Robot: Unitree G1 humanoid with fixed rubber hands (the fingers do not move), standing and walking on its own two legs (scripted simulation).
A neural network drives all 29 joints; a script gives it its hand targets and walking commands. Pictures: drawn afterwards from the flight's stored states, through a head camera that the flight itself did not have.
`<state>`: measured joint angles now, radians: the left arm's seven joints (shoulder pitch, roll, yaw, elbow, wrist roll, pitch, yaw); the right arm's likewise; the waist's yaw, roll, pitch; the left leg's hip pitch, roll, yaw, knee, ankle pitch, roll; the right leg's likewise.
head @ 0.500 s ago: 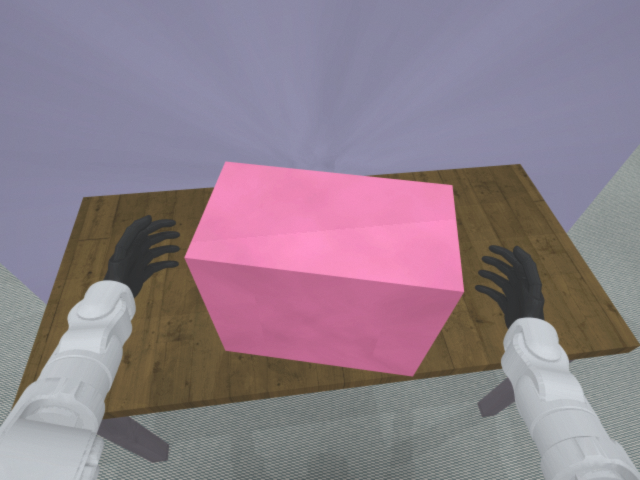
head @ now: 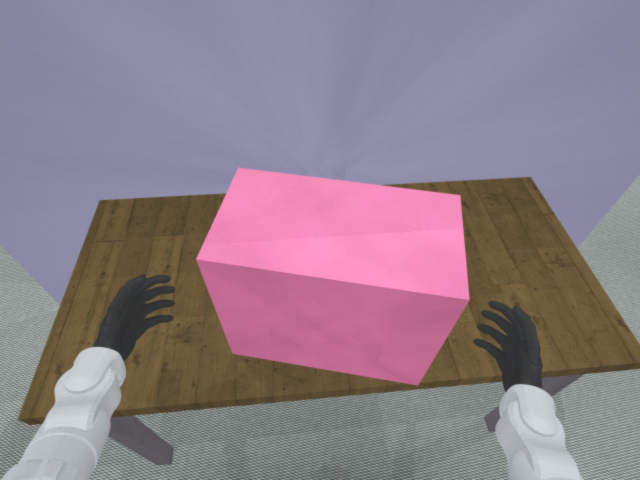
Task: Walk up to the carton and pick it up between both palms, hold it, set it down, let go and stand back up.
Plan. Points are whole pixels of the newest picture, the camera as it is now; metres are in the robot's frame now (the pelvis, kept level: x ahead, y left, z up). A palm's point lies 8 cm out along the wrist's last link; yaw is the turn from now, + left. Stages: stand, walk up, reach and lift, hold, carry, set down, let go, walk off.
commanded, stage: set down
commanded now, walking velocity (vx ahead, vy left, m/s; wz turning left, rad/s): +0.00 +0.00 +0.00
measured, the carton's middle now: (333, 283) +0.41 -0.02 -0.04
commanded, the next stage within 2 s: let go in 1.24 s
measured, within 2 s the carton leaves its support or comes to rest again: neither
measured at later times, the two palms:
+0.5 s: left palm (99, 395) +0.24 +0.28 -0.02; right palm (513, 401) +0.22 -0.23 -0.03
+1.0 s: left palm (104, 423) +0.21 +0.27 -0.04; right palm (507, 419) +0.21 -0.22 -0.05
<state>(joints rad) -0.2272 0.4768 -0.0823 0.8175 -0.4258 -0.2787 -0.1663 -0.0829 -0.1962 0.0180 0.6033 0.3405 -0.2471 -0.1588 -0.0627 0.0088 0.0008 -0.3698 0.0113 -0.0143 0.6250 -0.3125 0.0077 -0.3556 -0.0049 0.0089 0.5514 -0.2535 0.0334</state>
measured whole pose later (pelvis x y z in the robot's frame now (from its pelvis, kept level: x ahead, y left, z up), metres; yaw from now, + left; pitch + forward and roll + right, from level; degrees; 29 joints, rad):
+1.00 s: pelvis +0.00 +0.00 +0.00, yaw +1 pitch -2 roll -2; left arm 0.02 0.44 -0.14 0.75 -0.38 -0.36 -0.13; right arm 0.02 -0.13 -0.05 0.77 0.23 -0.36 -0.12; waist -0.01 0.00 0.05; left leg -0.28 0.01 -0.03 0.67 -0.35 0.01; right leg -0.26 0.00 0.01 0.59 -0.29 0.04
